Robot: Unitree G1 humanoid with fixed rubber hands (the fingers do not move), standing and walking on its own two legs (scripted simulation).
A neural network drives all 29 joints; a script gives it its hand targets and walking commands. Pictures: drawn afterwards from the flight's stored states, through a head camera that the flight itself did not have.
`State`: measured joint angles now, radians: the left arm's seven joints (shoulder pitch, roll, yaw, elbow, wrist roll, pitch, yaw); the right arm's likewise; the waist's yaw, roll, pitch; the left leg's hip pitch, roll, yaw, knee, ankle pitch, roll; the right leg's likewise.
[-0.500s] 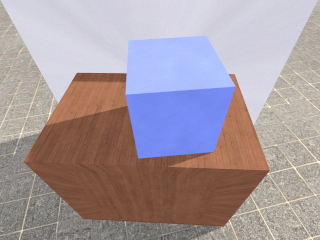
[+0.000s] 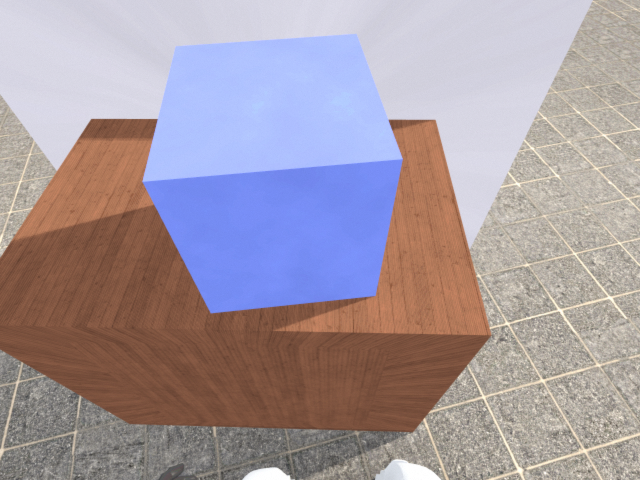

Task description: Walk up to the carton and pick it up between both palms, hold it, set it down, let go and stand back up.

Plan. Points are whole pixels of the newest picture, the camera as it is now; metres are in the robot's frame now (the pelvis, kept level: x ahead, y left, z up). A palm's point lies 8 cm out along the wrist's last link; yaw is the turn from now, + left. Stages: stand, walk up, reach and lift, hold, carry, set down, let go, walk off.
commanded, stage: walk up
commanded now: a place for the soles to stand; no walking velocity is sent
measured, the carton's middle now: (281, 178) +0.54 +0.06 +0.06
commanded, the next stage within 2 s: reach and lift in 1.92 s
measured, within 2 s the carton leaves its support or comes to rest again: neither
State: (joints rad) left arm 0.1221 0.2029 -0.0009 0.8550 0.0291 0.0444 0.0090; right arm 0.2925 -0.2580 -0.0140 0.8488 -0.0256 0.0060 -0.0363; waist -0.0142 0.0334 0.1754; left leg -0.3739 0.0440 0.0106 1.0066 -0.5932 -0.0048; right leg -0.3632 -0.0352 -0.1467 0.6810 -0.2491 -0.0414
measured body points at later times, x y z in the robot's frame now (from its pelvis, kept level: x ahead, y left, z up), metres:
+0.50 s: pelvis +0.01 -0.04 +0.02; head +0.03 -0.04 +0.47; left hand +0.06 +0.21 -0.12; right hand +0.14 -0.26 -0.12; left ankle +0.02 +0.08 -0.71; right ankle +0.06 -0.12 -0.71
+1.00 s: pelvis +0.01 -0.03 +0.02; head +0.03 -0.02 +0.47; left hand +0.04 +0.23 -0.13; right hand +0.11 -0.27 -0.12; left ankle +0.02 +0.08 -0.71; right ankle +0.06 -0.12 -0.71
